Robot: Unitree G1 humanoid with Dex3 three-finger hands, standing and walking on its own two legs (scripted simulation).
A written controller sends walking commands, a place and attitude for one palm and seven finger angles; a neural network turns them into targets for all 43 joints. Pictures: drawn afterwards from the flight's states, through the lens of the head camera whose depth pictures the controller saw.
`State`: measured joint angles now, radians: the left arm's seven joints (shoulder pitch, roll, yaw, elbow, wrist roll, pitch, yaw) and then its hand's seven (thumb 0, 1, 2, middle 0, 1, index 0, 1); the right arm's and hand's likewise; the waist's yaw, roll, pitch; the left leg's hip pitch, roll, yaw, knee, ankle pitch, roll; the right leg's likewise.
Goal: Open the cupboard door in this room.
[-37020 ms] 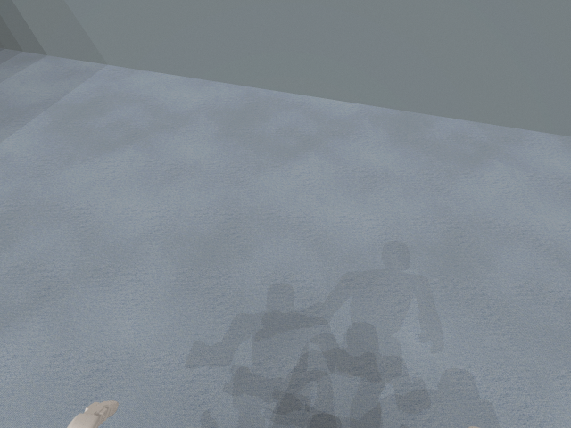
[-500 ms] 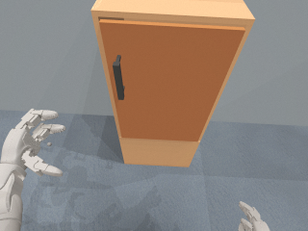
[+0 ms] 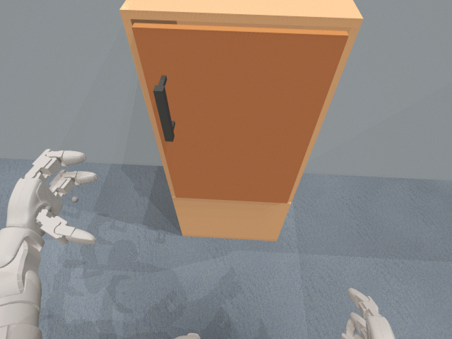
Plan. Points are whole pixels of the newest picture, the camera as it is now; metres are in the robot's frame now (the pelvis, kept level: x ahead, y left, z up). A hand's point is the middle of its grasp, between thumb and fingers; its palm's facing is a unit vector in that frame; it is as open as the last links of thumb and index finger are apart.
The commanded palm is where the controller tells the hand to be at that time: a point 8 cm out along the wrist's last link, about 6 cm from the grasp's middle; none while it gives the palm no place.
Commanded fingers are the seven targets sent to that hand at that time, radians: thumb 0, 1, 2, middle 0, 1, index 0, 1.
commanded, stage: move the hooked fingers beside the handle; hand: left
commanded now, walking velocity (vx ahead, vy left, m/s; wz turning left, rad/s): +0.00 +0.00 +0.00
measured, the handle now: (166, 110) +0.57 +0.17 +0.06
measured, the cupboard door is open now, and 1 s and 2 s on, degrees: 0 0 0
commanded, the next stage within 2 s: none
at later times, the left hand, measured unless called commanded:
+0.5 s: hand (95, 168) +0.38 +0.27 +0.08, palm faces +0.00 -1.00 +0.01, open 14.0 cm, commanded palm +0.36 +0.31 +0.08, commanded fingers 0.00 -0.50 0.30 -0.30 -1.20 -0.30 -1.20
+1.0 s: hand (114, 142) +0.45 +0.25 +0.08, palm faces +0.01 -1.00 -0.01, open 14.0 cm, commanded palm +0.43 +0.30 +0.07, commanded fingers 0.00 -0.50 0.30 -0.30 -1.20 -0.30 -1.20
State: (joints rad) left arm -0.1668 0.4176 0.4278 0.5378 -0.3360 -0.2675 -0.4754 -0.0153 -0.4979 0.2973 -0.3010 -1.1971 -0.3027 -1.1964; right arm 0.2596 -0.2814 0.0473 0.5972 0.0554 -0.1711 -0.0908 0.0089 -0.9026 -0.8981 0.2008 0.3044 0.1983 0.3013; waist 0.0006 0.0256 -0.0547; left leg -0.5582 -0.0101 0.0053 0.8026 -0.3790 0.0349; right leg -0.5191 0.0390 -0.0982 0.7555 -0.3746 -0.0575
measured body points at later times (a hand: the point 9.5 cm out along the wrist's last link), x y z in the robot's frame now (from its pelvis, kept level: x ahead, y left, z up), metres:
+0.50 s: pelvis +0.01 +0.02 +0.00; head +0.07 +0.02 +0.44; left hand +0.37 +0.32 +0.08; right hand +0.11 -0.25 -0.10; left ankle +0.01 +0.10 -0.71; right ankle +0.00 -0.08 -0.71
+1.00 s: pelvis +0.00 +0.03 -0.01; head +0.09 +0.04 +0.43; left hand +0.44 +0.31 +0.08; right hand +0.05 -0.24 -0.12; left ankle +0.01 +0.10 -0.71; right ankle +0.00 -0.08 -0.71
